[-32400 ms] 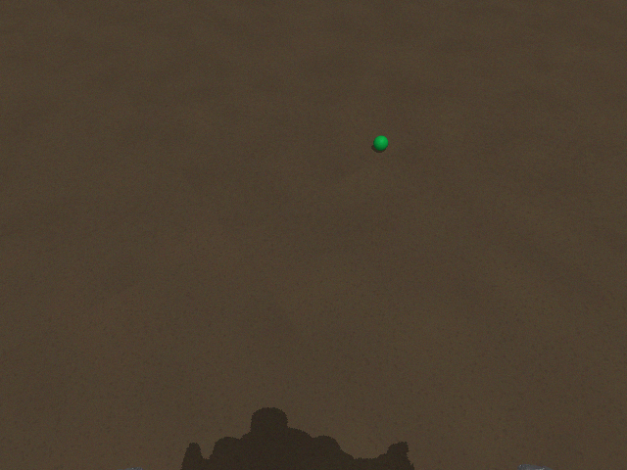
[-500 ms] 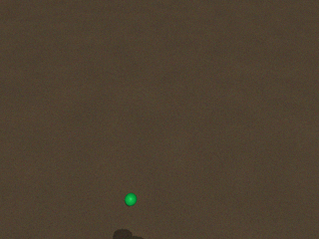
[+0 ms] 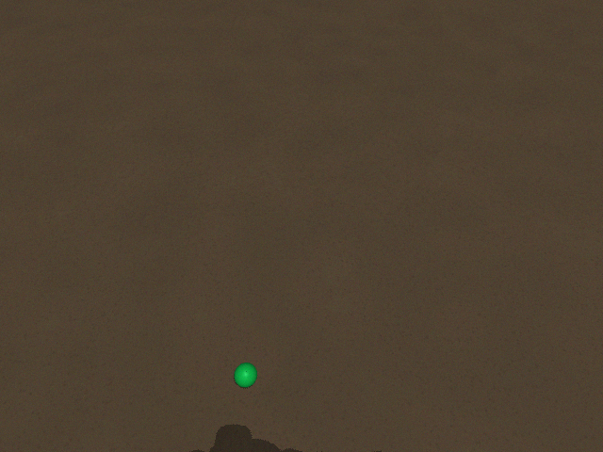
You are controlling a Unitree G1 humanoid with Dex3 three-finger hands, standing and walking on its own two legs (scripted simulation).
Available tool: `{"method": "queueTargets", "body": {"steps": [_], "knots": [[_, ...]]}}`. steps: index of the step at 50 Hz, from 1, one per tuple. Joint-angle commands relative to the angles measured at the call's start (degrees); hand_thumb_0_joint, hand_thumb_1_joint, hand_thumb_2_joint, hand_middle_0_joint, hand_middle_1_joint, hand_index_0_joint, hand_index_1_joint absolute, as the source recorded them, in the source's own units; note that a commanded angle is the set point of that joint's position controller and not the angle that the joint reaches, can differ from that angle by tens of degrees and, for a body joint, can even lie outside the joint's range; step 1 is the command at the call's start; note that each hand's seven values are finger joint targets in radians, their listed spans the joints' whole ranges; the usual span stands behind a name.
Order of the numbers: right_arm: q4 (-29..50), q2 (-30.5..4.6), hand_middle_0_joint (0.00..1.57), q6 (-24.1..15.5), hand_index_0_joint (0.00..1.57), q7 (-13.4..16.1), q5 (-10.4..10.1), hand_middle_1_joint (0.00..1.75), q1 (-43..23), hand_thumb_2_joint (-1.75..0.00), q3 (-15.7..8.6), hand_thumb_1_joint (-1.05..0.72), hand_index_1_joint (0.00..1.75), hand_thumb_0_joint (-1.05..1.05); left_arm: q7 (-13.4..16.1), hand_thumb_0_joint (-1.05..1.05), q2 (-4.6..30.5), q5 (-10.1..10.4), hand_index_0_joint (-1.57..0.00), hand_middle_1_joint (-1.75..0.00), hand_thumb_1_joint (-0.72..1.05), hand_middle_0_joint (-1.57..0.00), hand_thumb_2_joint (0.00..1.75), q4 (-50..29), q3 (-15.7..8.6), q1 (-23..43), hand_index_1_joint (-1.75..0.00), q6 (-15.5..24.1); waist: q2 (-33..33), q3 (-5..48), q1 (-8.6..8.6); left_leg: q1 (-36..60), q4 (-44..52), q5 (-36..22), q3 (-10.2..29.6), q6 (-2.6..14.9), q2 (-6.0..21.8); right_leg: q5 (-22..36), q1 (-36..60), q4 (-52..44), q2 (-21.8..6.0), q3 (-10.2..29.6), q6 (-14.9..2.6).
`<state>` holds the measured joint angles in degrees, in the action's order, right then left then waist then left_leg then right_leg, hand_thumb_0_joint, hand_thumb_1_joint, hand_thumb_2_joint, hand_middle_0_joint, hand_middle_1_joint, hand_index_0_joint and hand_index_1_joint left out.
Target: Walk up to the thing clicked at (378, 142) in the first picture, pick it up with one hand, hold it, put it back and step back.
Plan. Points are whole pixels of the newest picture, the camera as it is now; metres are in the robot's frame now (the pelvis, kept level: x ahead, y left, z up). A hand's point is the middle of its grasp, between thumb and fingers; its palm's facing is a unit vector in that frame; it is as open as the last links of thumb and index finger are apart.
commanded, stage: stand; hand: left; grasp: from above
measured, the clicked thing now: (245, 374) +0.44 +0.22 -0.74
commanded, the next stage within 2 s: step back in 1.02 s
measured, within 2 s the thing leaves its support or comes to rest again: neither
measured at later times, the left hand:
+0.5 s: hand out of the picture +0.08 +0.24 -0.16, palm faces +0.01 -0.94 -0.33, open 7.4 cm
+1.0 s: hand out of the picture +0.07 +0.24 -0.16, palm faces -0.01 -0.94 -0.33, open 7.4 cm
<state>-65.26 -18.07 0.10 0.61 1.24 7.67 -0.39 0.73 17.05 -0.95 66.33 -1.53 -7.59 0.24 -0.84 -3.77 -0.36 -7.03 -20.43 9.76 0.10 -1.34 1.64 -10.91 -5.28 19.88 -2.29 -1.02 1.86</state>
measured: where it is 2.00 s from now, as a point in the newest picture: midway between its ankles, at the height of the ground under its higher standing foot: outside the picture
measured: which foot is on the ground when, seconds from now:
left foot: down 0.00-1.00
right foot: down 0.00-1.00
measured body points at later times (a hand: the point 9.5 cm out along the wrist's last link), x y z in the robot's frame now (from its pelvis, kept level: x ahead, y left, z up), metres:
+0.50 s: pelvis +0.01 +0.00 +0.00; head +0.01 -0.01 +0.45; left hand +0.08 +0.29 -0.13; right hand +0.08 -0.30 -0.14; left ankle +0.02 +0.13 -0.75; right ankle +0.00 -0.14 -0.75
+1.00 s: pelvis +0.00 +0.00 +0.00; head +0.01 -0.01 +0.45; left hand +0.07 +0.29 -0.13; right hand +0.07 -0.30 -0.14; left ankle +0.02 +0.13 -0.75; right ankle +0.00 -0.14 -0.75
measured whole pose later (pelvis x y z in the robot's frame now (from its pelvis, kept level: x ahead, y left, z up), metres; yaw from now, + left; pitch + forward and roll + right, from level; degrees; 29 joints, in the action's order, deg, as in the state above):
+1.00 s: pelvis +0.00 +0.00 +0.00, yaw +0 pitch -3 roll +0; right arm -65.3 -19.4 0.0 -0.2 1.1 6.9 -0.4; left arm -0.1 18.8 -0.6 65.1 -1.1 -7.3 0.6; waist -0.5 -3.5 0.0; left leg -6.9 -19.4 9.6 -0.2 -1.8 2.1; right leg -10.8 -5.5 19.2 -1.8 -0.8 1.5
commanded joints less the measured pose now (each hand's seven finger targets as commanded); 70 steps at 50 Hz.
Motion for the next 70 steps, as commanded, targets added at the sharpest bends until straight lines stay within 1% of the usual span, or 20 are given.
{"method": "queueTargets", "body": {"steps": [1,9,19,33,40,45,50,51,53,56,60,61,62,63,64,65,66,68,69,70], "knots": [[2.75,-10.47,0.2,-1.18,0.2,0.62,-0.25,0.3,-1.78,-0.9,-2.05,-0.9,0.3,0.0,0.7,0.0,10.97,-0.12,-0.2,-0.3,0.9,-0.2,0.9,-2.95,-1.79,0.75,-0.3,0.73,0.7,2.6,0.08,0.2,3.63,-3.38,4.33,2.48,4.88,4.29,-1.23,-4.23,-4.72,3.79,-1.96],[2.76,-11.02,0.2,-1.49,0.2,0.56,-0.24,0.3,-2.36,-0.9,-2.14,-0.9,0.3,0.0,0.6,0.0,11.67,-0.12,-0.2,-0.3,0.9,-0.2,0.9,-3.47,-1.93,1.56,-0.3,0.9,0.57,2.66,0.24,0.38,4.01,-5.14,4.39,2.05,5.22,4.5,-1.3,-3.78,-4.66,3.74,-1.96],[2.87,-11.91,0.2,-1.62,0.2,0.54,-0.35,0.3,-2.88,-0.9,-2.48,-0.9,0.3,0.0,0.61,0.0,12.36,0.03,-0.2,-0.3,0.9,-0.2,0.9,-4.05,-2.07,1.93,-0.3,1.36,1.15,5.32,0.28,2.92,2.56,-10.34,4.04,2.27,5.7,10.24,0.09,-3.43,-5.24,3.88,-1.86],[3.02,-12.43,0.2,-1.49,0.2,0.12,-0.26,0.3,-3.45,-0.9,-2.34,-0.9,0.3,0.0,0.08,0.0,13.38,0.07,-0.2,-0.3,0.9,-0.2,0.9,-4.36,-2.1,2.57,-0.3,1.12,0.5,2.0,0.35,-0.56,5.16,-0.31,4.48,2.14,5.41,1.76,-1.67,-4.67,-4.89,4.18,-2.3],[3.35,-12.68,0.2,-1.7,0.2,-0.03,-0.42,0.3,-3.67,-0.9,-2.43,-0.9,0.3,0.0,0.04,0.0,13.93,0.11,-0.2,-0.3,0.9,-0.2,0.9,-4.9,-1.94,2.51,-0.3,1.52,0.87,4.55,0.32,1.92,3.94,-6.21,4.43,2.11,5.78,5.66,-0.82,-4.07,-5.24,4.25,-2.39],[3.04,-12.61,0.2,-1.42,0.2,-0.08,-0.37,0.3,-2.96,-0.9,-2.21,-0.9,0.3,0.0,0.03,0.0,14.1,0.26,-0.2,-0.3,0.9,-0.2,0.9,-4.86,-1.8,2.82,-0.3,1.36,1.1,2.66,0.73,0.11,4.65,-2.42,4.28,1.99,5.48,2.33,-1.9,-4.95,-5.13,4.54,-2.3],[3.2,-12.93,0.2,-1.47,0.2,-0.15,-0.4,0.3,-3.0,-0.9,-2.27,-0.9,0.3,0.0,0.06,0.0,14.22,0.18,-0.2,-0.3,0.9,-0.2,0.9,-4.9,-1.74,2.41,-0.3,1.55,1.11,4.6,0.71,1.08,3.85,-4.75,4.24,2.28,5.79,5.75,-0.49,-4.34,-5.43,4.5,-2.33],[4.59,-15.81,0.2,-0.41,0.2,-0.52,-1.14,0.3,-5.24,-0.9,-3.3,-0.9,0.3,0.0,0.25,0.0,18.82,1.52,-0.2,-0.3,0.9,-0.2,0.9,-5.91,-4.0,2.52,-0.3,0.95,2.44,-1.55,0.13,-2.81,-2.66,-13.89,4.71,3.4,4.64,16.65,-5.87,0.15,-4.84,5.41,-2.99],[5.9,-15.15,0.2,0.1,0.2,-0.59,-1.84,0.3,-3.07,-0.9,-3.52,-0.9,0.3,0.0,0.6,0.0,18.35,1.58,-0.2,-0.3,0.9,-0.2,0.9,-8.02,-4.21,1.84,-0.3,0.65,2.59,3.56,0.91,-1.7,-6.49,-17.21,2.99,3.87,4.41,21.19,-4.13,2.43,-5.59,5.52,-4.69],[7.61,-15.13,0.2,0.94,0.2,-0.72,-1.79,0.3,-2.4,-0.9,-4.33,-0.9,0.3,0.0,0.5,0.0,18.22,1.42,-0.2,-0.3,0.9,-0.2,0.9,-10.72,-4.43,3.44,-0.3,-0.18,3.61,7.97,1.33,-1.41,-11.79,-13.07,1.77,4.43,2.62,18.31,-6.17,3.93,-7.31,7.45,-7.37],[9.43,-15.18,0.2,1.81,0.2,-0.91,-1.44,0.3,-0.92,-0.9,-4.95,-0.9,0.3,0.0,0.36,0.0,18.82,0.76,-0.2,-0.3,0.9,-0.2,0.9,-13.83,-4.68,5.71,-0.3,-1.33,5.64,7.68,1.72,-3.56,-15.33,-6.35,2.7,5.75,2.04,10.53,-11.45,7.3,-8.32,8.73,-9.67],[10.1,-15.89,0.2,1.72,0.2,-0.97,-1.26,0.3,-0.12,-0.9,-5.2,-0.9,0.3,0.0,0.28,0.0,18.37,0.67,-0.2,-0.3,0.9,-0.2,0.9,-14.67,-4.66,5.77,-0.3,-1.58,3.63,8.23,2.07,-4.44,-12.86,-7.72,4.82,7.18,4.19,7.24,-11.62,11.35,-6.43,7.18,-8.96],[10.64,-17.68,0.2,1.58,0.2,-1.05,-1.13,0.3,-0.46,-0.9,-5.77,-0.9,0.3,0.0,0.19,0.0,17.25,0.65,-0.2,-0.3,0.9,-0.2,0.9,-14.99,-4.33,5.93,-0.3,-1.86,-0.62,7.62,2.27,-6.01,-7.31,-10.69,9.16,9.68,8.0,1.59,-12.4,17.44,-1.97,4.13,-6.59],[11.47,-20.18,0.2,1.35,0.2,-1.17,-0.86,0.3,-1.44,-0.9,-6.4,-0.9,0.3,0.0,0.15,0.0,15.14,0.64,-0.2,-0.3,0.9,-0.2,0.9,-15.04,-3.89,4.18,-0.3,-2.11,-8.57,7.48,1.94,-7.29,-0.99,-13.1,15.93,13.36,13.98,-6.96,-13.06,26.74,4.12,0.26,-4.47],[12.6,-21.73,0.2,0.98,0.2,-1.04,-0.16,0.3,-1.5,-0.9,-6.95,-0.9,0.3,0.0,0.3,0.0,15.02,0.42,-0.2,-0.3,0.9,-0.2,0.9,-15.05,-4.22,2.87,-0.3,-2.67,-12.25,8.25,2.19,-7.21,1.57,-15.08,21.69,16.8,18.36,-23.3,-15.05,37.02,6.79,3.29,-4.18],[13.54,-21.68,0.2,0.76,0.2,-0.83,0.3,0.3,-1.57,-0.9,-7.04,-0.9,0.3,0.0,0.4,0.0,15.15,0.47,-0.2,-0.3,0.9,-0.2,0.9,-15.02,-4.49,1.74,-0.3,-3.02,-10.75,8.02,1.62,-8.14,1.85,-13.17,22.12,18.18,19.56,-24.4,-16.59,43.75,6.36,7.72,-4.58],[14.82,-20.5,0.2,0.72,0.2,-0.45,0.39,0.3,-3.65,-0.9,-6.75,-0.9,0.3,0.0,0.38,0.0,15.21,0.82,-0.2,-0.3,0.9,-0.2,0.9,-14.98,-4.54,0.89,-0.3,-3.15,-8.76,6.84,0.66,-8.26,0.13,-14.1,18.86,17.79,18.55,-23.07,-18.39,46.85,5.61,9.3,-4.96],[16.66,-18.72,0.2,0.63,0.2,0.09,0.68,0.3,-5.62,-0.9,-6.27,-0.9,0.3,0.0,0.13,0.0,14.75,1.49,-0.2,-0.3,0.9,-0.2,0.9,-14.6,-4.49,-1.64,-0.3,-3.02,-8.79,6.59,-0.86,-8.68,-3.88,-16.53,12.85,16.31,15.61,-20.25,-18.29,46.57,4.7,8.1,-4.12],[17.49,-18.9,0.2,0.69,0.2,0.29,0.71,0.3,-6.32,-0.9,-6.2,-0.9,0.3,0.0,0.03,0.0,14.94,1.36,-0.2,-0.3,0.9,-0.2,0.9,-14.71,-4.6,-3.57,-0.3,-2.85,-9.62,7.34,-1.72,-8.03,-5.03,-16.09,12.34,15.78,15.51,-19.93,-17.25,42.87,3.79,7.48,-3.65],[17.77,-18.66,0.2,0.81,0.2,0.37,0.89,0.3,-5.32,-0.9,-6.18,-0.9,0.3,0.0,-0.09,0.0,14.73,1.06,-0.2,-0.3,0.9,-0.2,0.9,-15.13,-4.61,-3.88,-0.3,-2.6,-9.47,8.1,-1.06,-5.33,-6.49,-16.67,12.27,15.21,14.91,-20.24,-17.0,36.72,3.02,6.24,-3.0]]}}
